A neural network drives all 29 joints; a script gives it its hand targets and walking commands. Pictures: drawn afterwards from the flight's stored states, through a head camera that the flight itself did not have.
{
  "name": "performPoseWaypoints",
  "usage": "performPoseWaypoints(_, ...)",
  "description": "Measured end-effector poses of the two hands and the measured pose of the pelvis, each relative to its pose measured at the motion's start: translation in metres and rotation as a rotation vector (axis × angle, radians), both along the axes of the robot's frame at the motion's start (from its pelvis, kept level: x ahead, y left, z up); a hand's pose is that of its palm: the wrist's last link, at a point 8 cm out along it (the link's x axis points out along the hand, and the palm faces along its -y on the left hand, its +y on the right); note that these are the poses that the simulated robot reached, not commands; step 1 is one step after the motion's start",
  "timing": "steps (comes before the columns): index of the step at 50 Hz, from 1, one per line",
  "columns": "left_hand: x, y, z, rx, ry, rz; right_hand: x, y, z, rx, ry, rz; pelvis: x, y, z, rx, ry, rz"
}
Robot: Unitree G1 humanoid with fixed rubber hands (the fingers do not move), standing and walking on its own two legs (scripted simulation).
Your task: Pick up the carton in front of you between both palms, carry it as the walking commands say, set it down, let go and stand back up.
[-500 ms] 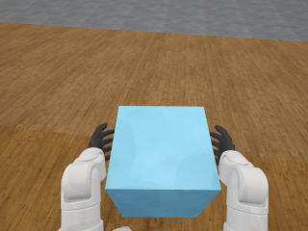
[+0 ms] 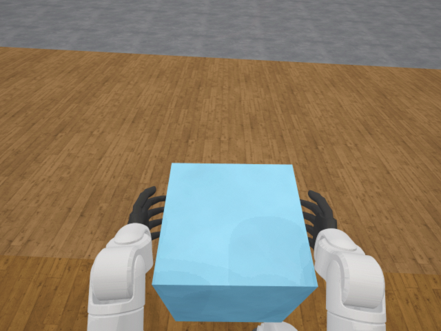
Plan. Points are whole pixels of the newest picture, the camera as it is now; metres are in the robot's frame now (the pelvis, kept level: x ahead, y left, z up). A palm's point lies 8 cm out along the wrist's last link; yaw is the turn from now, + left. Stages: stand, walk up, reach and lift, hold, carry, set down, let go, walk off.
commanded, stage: carry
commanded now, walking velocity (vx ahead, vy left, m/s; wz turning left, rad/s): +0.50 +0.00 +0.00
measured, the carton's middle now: (230, 248) +0.26 +0.00 +0.00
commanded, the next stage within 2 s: none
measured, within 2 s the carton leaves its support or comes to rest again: neither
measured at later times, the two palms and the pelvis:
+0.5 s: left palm (176, 82) +0.64 +0.13 +0.11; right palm (294, 86) +0.65 -0.17 +0.11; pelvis +0.32 -0.03 -0.01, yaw +1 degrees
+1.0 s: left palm (185, 33) +1.02 +0.15 +0.07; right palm (270, 37) +1.00 -0.15 +0.08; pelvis +0.64 +0.01 -0.02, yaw +1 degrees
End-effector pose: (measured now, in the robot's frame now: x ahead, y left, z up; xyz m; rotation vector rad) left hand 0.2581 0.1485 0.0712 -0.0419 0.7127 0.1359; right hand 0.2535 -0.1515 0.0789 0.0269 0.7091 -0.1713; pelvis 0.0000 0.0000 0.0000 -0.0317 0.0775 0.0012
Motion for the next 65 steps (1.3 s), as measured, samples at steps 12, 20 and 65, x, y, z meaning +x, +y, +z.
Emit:
performPoseWaypoints(12,0.173,-0.018,-0.003,0.021,-0.011,0.104,0.197,-0.017,-0.016,0.055,-0.011,0.074,0.167,-0.037,-0.025,0.022,-0.023,0.053)
performPoseWaypoints(20,0.288,-0.018,0.025,0.032,-0.039,0.099,0.314,-0.017,0.011,0.043,-0.04,0.09,0.253,-0.042,-0.006,0.048,-0.006,0.037)
performPoseWaypoints(65,0.939,-0.001,-0.052,0.059,0.091,0.057,0.965,-0.001,-0.062,-0.009,0.088,0.115,0.849,-0.023,-0.076,0.065,0.01,0.027)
